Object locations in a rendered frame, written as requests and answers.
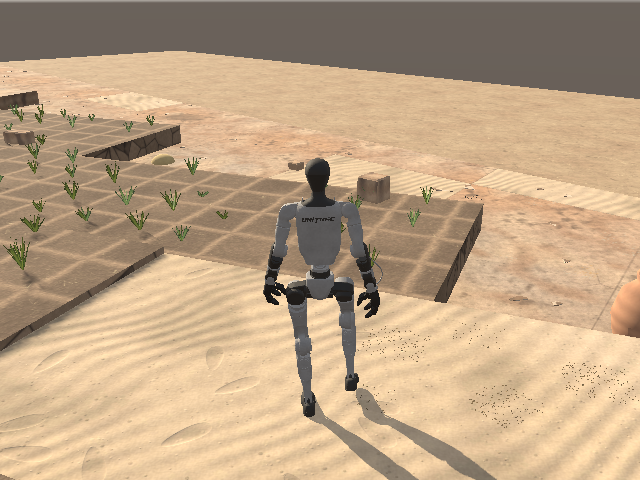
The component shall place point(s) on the robot right forearm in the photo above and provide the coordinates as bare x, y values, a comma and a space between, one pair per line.
366, 271

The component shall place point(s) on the right robot hand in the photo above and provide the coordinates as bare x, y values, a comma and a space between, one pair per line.
373, 304

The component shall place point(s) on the left robot hand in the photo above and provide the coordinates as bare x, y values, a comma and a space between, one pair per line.
268, 289

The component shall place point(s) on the robot right upper arm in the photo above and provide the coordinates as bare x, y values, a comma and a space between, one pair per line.
350, 211

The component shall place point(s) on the robot left forearm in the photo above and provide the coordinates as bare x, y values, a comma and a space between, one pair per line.
273, 267

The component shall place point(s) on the robot left thigh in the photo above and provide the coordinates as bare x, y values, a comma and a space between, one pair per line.
297, 305

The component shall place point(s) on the right robot foot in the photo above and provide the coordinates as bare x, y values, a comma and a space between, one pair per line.
351, 383

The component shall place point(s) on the robot left upper arm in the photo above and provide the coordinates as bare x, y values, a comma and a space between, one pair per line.
286, 213

